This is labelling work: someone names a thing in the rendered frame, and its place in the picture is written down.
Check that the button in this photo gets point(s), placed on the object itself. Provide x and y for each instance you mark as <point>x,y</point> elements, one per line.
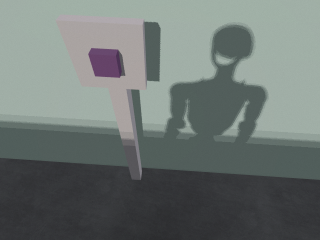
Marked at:
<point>105,62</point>

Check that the panel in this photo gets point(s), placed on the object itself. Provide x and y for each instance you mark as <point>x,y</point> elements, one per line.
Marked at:
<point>80,33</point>

